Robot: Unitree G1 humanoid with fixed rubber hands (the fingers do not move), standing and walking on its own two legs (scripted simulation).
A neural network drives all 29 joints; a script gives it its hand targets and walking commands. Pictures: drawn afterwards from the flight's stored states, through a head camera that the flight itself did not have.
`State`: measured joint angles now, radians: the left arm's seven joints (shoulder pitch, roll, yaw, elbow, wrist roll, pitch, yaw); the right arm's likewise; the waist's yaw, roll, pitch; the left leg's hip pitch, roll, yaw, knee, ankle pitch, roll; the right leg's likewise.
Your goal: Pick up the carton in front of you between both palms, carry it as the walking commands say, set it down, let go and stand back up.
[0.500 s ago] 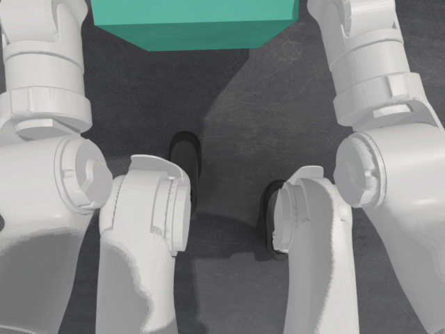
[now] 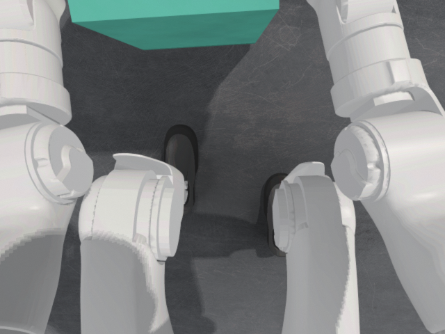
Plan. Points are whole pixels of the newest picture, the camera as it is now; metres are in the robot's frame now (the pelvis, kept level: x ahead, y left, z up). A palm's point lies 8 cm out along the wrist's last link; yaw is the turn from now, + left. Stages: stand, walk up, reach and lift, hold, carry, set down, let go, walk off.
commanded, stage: set down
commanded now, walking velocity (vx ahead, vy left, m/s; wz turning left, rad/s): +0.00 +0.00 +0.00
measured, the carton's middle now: out of the picture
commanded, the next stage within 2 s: let go in 1.82 s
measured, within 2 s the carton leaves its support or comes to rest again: neither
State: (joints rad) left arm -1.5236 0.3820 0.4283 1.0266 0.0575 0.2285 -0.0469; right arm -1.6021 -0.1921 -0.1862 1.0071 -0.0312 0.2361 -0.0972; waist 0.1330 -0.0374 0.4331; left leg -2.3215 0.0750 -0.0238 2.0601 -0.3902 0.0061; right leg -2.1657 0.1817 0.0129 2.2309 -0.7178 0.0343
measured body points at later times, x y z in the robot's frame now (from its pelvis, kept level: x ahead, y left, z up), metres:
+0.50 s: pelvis +0.00 -0.01 +0.00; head +0.39 +0.03 +0.21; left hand +0.53 +0.29 -0.20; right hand +0.59 -0.02 -0.20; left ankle +0.16 +0.13 -0.34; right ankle +0.08 -0.11 -0.34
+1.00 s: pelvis -0.01 +0.01 +0.02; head +0.37 +0.06 +0.25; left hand +0.55 +0.32 -0.12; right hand +0.62 -0.05 -0.11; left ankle +0.16 +0.13 -0.34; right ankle +0.08 -0.11 -0.34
